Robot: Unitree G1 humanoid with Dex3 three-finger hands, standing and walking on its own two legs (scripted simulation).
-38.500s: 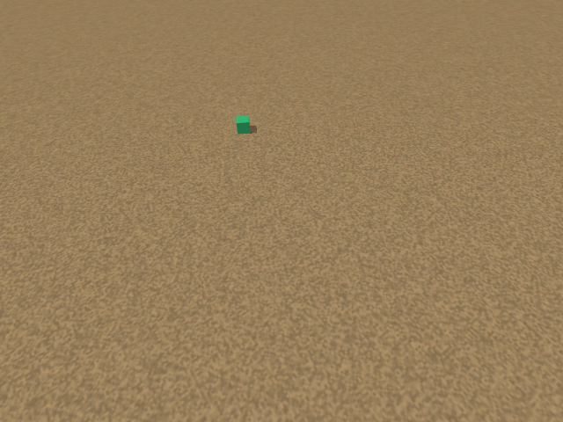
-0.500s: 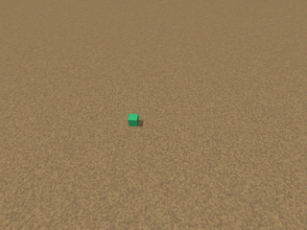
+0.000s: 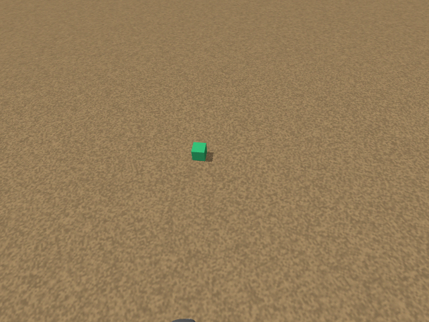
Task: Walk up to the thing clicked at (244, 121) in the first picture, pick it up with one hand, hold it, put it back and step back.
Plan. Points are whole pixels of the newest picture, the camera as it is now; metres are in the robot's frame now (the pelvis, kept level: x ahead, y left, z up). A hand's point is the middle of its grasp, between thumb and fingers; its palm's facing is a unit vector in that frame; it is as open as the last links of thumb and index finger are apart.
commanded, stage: step back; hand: left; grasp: from above
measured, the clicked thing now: (199, 151) +1.10 +0.20 -0.72
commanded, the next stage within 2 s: stand in 0.14 s
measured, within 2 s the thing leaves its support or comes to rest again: neither
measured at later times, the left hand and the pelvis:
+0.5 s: hand out of the picture +0.10 +0.26 -0.13, palm faces -0.03 -0.94 -0.34, open 7.4 cm; pelvis +0.01 +0.01 +0.02, yaw -1 degrees
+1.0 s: hand out of the picture +0.08 +0.26 -0.13, palm faces -0.04 -0.94 -0.34, open 7.4 cm; pelvis +0.02 +0.01 +0.02, yaw -1 degrees
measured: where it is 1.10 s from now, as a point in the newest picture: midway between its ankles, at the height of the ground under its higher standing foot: outside the picture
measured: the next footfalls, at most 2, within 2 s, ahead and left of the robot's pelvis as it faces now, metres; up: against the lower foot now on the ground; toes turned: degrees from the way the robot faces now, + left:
none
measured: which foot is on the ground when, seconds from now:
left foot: down 0.00-1.00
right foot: down 0.00-1.00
